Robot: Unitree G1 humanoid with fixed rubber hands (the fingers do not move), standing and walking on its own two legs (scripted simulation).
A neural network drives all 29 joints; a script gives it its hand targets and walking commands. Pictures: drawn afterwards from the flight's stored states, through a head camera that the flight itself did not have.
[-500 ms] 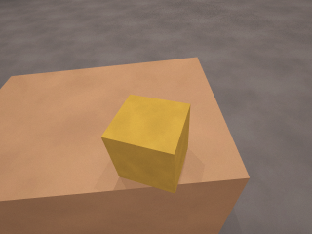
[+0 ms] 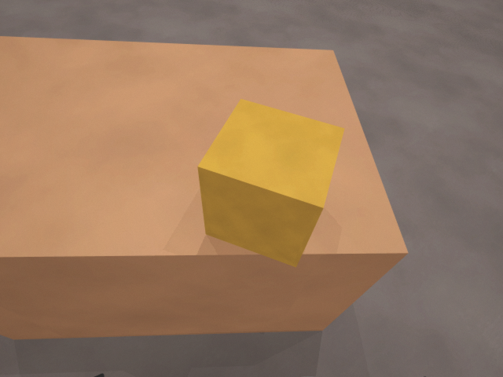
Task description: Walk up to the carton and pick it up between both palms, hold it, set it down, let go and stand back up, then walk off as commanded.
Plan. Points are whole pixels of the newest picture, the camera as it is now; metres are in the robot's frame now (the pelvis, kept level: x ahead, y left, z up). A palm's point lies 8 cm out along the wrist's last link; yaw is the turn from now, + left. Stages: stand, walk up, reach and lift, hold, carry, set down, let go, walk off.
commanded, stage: walk off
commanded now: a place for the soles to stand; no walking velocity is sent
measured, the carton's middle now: (269, 185) +0.44 -0.02 +0.02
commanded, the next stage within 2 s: none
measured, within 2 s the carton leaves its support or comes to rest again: neither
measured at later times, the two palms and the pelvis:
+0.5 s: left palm out of the picture +0.06 +0.19 -0.09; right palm out of the picture -0.01 -0.37 -0.14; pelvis -0.10 -0.10 -0.02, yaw +2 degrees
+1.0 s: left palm out of the picture -0.27 +0.24 -0.14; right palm out of the picture -0.17 -0.35 -0.11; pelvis -0.32 -0.08 -0.04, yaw +3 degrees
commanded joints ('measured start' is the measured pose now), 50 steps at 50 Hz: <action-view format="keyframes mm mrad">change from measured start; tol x32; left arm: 1 -38 160 26 -89 166 -25 9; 50 279 279 117 -187 156 23 -11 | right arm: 1 38 -237 -176 -42 -113 -3 -30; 37 345 -205 -186 -9 -110 57 42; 42 -372 -292 -209 -233 -121 3 -3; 50 -156 -241 -203 -226 -106 42 -3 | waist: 1 -15 202 -101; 35 -15 -253 -74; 38 -28 379 -77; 50 68 221 -130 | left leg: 1 198 226 -264 -114 691 133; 6 -82 188 -193 -79 484 107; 10 -164 -119 -43 596 -396 -15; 27 -126 -131 -60 640 -178 -16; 36 330 -113 135 132 -197 71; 41 -698 294 -443 -416 -623 122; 50 -116 149 -102 -300 -339 27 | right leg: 1 -103 -22 -16 -231 -41 -7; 8 206 -269 242 -520 527 -117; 12 -88 -333 374 -740 -14 -192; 34 -135 -206 135 -883 -138 99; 36 -278 -170 68 -777 -209 131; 40 -46 87 112 731 -180 34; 45 -64 44 37 734 -42 28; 50 35 13 -89 78 -129 1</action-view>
